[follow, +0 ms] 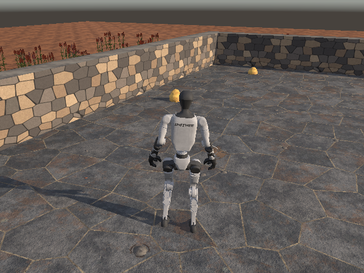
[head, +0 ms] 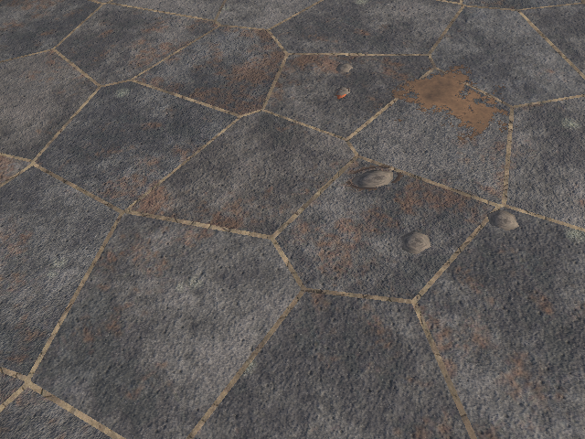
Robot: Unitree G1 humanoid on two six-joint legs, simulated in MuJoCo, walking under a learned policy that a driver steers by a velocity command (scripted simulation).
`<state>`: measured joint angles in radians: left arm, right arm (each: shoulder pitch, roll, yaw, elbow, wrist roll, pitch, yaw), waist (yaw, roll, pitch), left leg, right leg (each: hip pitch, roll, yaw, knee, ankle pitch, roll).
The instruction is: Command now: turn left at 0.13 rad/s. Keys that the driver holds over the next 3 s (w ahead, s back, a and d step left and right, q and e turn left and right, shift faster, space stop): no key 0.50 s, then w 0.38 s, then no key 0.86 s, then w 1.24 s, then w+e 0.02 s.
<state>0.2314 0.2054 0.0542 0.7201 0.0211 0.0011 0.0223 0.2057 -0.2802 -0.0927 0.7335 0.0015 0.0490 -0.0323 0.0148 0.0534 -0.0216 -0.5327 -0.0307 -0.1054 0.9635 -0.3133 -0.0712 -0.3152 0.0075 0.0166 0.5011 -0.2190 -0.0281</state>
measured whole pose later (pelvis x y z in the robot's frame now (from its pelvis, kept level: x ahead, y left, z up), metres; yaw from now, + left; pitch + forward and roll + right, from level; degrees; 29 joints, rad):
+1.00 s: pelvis +0.15 -0.02 +0.01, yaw +0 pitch +3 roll +1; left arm 0.47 0.19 0.04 0.91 0.00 -0.07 0.01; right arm 0.10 -0.25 -0.08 0.81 0.01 -0.08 0.01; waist 0.06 0.02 0.00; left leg -0.65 0.04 0.01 0.84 -0.10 0.02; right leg -0.03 0.03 0.01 0.30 -0.31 -0.06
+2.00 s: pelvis +0.39 -0.01 -0.01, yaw -1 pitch +0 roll +0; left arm 0.36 0.24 0.06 1.03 -0.03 -0.06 0.02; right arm 0.18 -0.24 -0.05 1.03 0.03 -0.09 0.01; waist 0.01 -0.04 0.01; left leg -0.29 -0.02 0.07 0.59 -0.29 0.08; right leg -0.13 -0.04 0.01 0.59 -0.43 0.01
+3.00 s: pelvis +0.91 -0.01 -0.01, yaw +0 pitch +2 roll -2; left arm 0.38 0.26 0.05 1.02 -0.02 -0.07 0.00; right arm 0.00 -0.24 -0.04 0.86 0.02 -0.09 0.03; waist 0.08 0.03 0.01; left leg -0.53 0.06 0.01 0.51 -0.02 0.05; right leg 0.07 0.03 -0.05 0.26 -0.36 0.00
